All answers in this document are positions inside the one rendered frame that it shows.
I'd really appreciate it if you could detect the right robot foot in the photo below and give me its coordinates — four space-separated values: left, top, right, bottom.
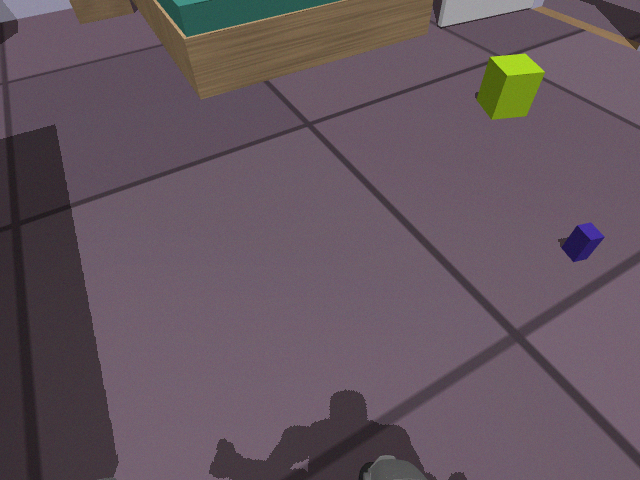
358 462 374 480

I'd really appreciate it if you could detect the bed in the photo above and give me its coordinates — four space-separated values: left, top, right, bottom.
132 0 433 99

